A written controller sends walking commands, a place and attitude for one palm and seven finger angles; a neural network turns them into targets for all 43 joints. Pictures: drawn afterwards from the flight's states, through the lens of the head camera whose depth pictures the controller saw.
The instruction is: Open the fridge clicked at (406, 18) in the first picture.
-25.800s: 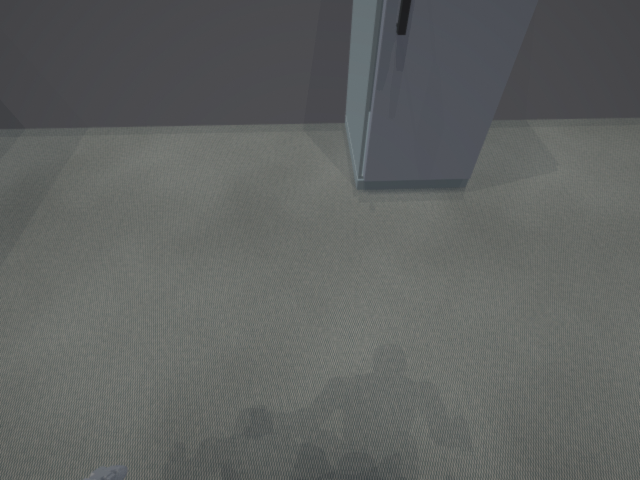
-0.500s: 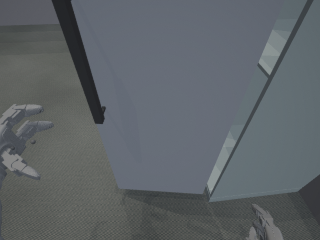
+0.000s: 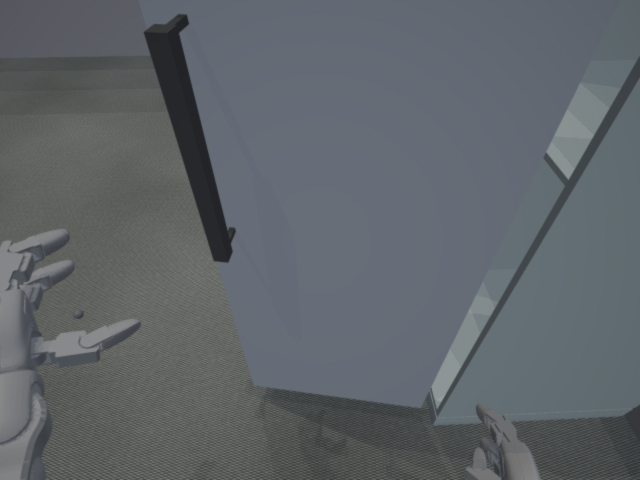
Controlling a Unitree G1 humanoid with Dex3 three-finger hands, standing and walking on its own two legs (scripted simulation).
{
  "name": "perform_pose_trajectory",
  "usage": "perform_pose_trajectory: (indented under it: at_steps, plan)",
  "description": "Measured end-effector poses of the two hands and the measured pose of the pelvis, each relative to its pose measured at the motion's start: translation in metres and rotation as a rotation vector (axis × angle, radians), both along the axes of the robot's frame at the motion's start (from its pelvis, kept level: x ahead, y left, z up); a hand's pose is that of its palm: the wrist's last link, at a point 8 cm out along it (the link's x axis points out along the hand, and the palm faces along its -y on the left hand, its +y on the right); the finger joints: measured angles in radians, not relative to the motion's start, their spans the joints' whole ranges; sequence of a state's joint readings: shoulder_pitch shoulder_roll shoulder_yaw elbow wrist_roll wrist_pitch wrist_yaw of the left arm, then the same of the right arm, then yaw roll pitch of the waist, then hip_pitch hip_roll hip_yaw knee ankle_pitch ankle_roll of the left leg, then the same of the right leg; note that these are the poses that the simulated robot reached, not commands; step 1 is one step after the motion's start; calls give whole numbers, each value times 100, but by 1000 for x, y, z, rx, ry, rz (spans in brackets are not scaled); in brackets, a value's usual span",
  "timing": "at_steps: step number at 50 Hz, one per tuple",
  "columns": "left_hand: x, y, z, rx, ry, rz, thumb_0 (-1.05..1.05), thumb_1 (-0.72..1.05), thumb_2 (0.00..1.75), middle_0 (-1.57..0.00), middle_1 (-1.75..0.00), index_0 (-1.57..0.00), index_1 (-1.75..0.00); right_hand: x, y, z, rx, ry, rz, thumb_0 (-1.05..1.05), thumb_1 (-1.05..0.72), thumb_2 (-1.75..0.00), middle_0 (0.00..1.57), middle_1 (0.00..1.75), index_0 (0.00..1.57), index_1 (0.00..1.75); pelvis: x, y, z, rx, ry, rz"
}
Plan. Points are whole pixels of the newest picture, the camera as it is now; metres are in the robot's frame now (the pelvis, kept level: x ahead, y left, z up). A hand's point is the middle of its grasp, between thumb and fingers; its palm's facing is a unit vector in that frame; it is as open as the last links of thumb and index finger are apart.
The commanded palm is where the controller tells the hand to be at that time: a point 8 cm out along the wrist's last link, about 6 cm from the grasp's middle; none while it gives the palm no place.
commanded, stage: draw the hand back to the body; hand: left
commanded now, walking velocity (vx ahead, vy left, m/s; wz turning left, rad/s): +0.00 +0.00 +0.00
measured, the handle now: (205, 160) +0.47 +0.23 +0.16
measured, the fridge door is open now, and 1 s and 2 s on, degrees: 80 80 80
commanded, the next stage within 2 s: step back with the hand held close in 0.74 s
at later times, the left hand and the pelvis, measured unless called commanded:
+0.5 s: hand (90, 324) +0.20 +0.25 +0.16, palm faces +0.47 -0.79 -0.39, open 7.8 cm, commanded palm +0.15 +0.29 +0.17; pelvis +0.02 -0.02 +0.00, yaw -1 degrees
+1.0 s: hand (82, 320) +0.20 +0.26 +0.17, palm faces +0.45 -0.80 -0.41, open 7.4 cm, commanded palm +0.14 +0.29 +0.18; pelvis +0.00 -0.01 +0.00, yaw +0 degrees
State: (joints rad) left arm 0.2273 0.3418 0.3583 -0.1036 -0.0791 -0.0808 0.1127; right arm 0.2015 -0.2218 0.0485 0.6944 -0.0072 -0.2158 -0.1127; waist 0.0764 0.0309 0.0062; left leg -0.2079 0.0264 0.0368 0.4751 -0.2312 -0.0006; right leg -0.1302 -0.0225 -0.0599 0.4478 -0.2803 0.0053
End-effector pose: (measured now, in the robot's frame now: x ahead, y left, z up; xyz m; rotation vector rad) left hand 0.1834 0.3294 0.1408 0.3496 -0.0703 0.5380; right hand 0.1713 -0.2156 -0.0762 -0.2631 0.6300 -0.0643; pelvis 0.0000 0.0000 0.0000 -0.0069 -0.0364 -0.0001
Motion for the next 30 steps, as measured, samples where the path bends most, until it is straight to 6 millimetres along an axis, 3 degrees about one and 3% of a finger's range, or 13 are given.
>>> perform_pose_trajectory:
  at_steps: [11, 21, 30]
  plan:
    - [-2, -23, 22, 77, -11, -47, 0, 33, 63, -22, -63, -22, -63, 17, -11, 4, 19, -9, -27, 2, -90, -90, 20, 30, 20, 30, 16, -6, 3, 8, -26, -13]
    - [-19, -41, 32, 113, -19, -74, 0, 68, 80, -21, -42, -21, -42, 21, -20, 6, 18, -14, -30, 1, -90, -90, 20, 30, 20, 30, 18, -13, 3, 7, -37, -12]
    - [-27, -40, 30, 106, -19, -46, 1, 85, 88, -21, -33, -21, -33, 15, -20, 3, 21, 3, -26, 1, -90, -90, 20, 30, 20, 30, 13, -17, 3, 7, -49, -6]
